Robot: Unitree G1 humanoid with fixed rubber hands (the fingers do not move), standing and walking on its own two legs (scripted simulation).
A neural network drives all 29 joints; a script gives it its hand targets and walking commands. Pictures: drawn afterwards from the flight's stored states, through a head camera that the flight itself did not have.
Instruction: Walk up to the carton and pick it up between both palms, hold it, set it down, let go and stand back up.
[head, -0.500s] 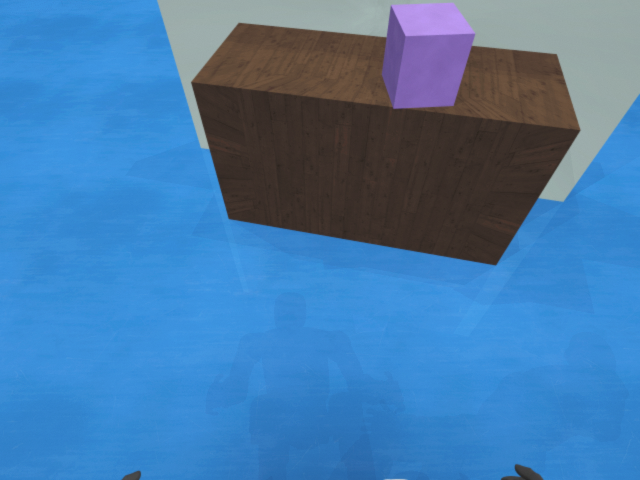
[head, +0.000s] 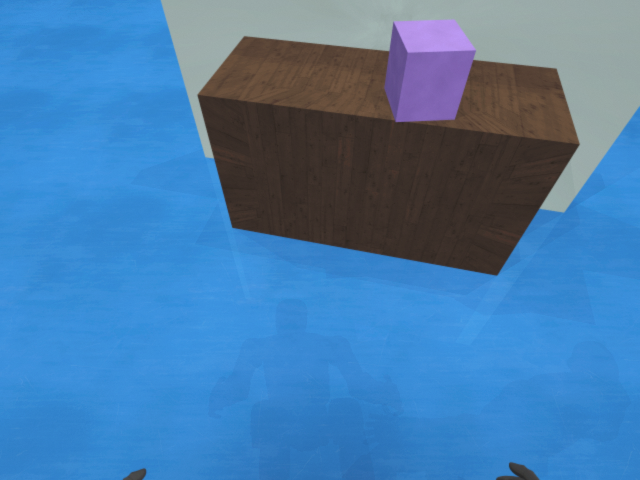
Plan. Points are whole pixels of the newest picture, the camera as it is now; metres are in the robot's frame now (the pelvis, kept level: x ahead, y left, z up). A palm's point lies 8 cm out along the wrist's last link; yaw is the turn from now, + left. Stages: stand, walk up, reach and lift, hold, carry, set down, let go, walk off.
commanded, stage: stand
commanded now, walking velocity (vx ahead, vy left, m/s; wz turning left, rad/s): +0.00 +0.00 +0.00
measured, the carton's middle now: (424, 71) +1.10 -0.30 -0.06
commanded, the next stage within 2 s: walk up in 1.68 s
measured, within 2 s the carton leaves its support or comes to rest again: neither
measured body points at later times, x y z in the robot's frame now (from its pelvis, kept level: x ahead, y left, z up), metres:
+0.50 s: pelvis +0.00 +0.00 +0.02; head +0.02 +0.00 +0.47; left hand +0.09 +0.28 -0.12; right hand +0.10 -0.28 -0.12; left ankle +0.00 +0.12 -0.72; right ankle -0.01 -0.12 -0.72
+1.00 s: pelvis +0.00 -0.01 +0.02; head +0.01 -0.01 +0.47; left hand +0.08 +0.28 -0.11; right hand +0.08 -0.29 -0.12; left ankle +0.00 +0.12 -0.72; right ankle -0.01 -0.12 -0.72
